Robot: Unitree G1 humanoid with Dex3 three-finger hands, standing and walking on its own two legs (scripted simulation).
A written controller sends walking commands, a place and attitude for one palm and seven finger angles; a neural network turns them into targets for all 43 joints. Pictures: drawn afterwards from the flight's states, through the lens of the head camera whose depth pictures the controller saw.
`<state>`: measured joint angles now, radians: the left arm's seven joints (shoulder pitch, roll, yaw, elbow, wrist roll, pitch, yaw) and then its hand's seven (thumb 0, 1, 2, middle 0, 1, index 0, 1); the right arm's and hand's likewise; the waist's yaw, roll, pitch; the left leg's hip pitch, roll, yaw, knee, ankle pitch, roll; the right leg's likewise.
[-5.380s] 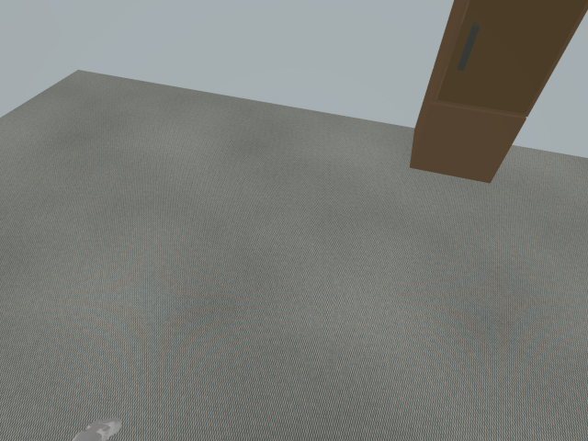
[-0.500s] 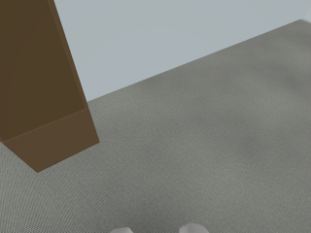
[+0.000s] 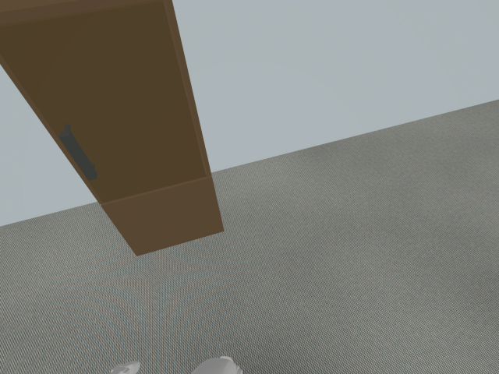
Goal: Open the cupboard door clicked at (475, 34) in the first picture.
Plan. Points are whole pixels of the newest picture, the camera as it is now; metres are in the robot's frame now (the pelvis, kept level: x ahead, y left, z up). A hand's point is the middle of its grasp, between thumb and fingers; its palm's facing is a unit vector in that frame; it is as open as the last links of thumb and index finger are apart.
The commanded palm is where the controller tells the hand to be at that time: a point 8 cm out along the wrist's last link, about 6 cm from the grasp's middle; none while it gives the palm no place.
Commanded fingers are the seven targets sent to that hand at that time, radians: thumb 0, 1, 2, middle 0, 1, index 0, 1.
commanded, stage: turn to face it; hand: left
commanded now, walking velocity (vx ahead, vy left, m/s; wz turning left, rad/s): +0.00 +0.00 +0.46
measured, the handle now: (80, 152) +0.70 +0.53 -0.09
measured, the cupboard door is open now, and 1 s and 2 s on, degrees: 0 0 0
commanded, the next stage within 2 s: take the last steps up to it in 0.30 s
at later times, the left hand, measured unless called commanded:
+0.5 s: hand out of the picture -0.08 +0.26 -0.18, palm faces +0.28 -0.93 -0.23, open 7.4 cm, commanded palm none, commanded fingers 0.00 0.90 0.90 -0.20 -0.30 -0.20 -0.30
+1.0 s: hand out of the picture +0.04 +0.24 -0.15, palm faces +0.35 -0.91 -0.23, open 7.2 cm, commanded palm none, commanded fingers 0.00 0.90 0.90 -0.20 -0.30 -0.20 -0.30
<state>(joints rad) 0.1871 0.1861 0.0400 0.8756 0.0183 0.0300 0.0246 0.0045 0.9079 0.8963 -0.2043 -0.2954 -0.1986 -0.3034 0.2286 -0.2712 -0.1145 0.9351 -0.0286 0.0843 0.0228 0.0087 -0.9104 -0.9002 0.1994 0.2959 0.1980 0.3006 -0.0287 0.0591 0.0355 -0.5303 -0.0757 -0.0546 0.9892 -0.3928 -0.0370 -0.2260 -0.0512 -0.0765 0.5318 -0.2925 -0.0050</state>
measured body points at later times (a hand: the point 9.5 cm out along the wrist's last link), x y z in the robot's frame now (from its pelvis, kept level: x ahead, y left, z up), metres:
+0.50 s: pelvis -0.03 +0.05 +0.00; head -0.02 +0.09 +0.45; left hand -0.09 +0.31 -0.16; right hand +0.14 -0.16 -0.12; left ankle -0.06 +0.13 -0.74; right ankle -0.03 -0.11 -0.67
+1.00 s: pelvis +0.04 +0.04 +0.01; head +0.03 +0.02 +0.45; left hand +0.02 +0.28 -0.13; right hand +0.05 -0.19 -0.16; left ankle -0.02 +0.16 -0.67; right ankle +0.06 -0.05 -0.74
